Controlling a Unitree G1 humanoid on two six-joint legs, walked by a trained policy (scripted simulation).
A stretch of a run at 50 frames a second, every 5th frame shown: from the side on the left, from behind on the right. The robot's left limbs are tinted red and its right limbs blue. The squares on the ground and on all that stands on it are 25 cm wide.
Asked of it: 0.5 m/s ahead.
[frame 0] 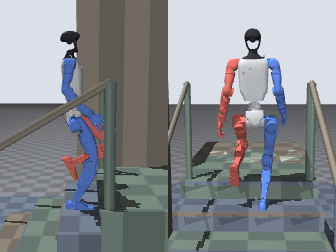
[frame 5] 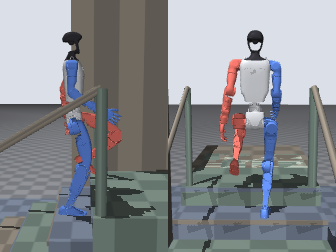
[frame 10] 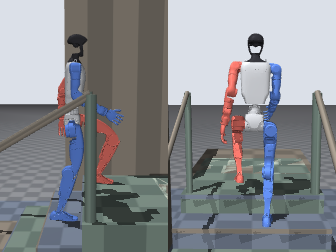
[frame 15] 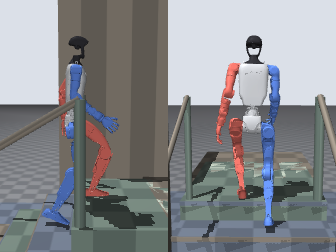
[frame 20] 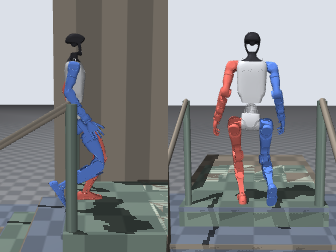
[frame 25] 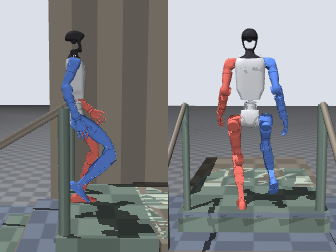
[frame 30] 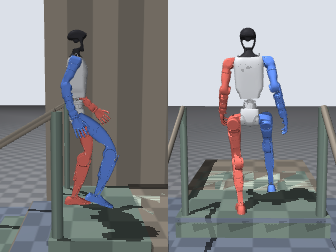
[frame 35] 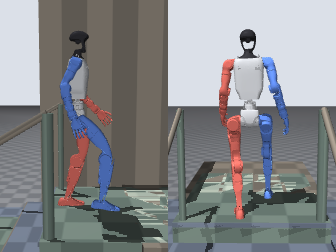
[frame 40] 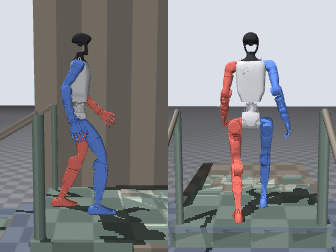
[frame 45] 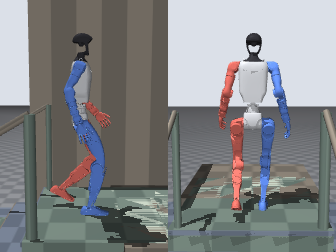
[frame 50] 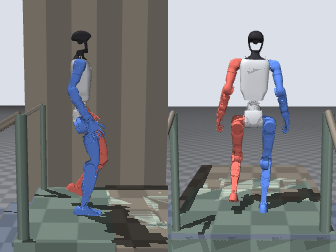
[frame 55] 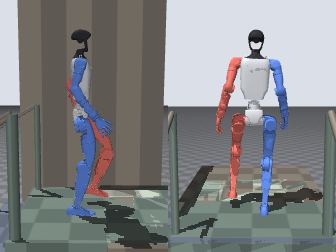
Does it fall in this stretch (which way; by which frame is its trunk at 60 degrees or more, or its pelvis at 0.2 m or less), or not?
no
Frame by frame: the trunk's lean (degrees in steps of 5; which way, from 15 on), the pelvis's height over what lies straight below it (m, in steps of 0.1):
0: 5, 0.7
5: 0, 0.8
10: 5, 0.8
15: 5, 0.7
20: 0, 0.7
25: 0, 0.7
30: 0, 0.8
35: 0, 0.8
40: 0, 0.8
45: 0, 0.8
50: 0, 0.8
55: 0, 0.8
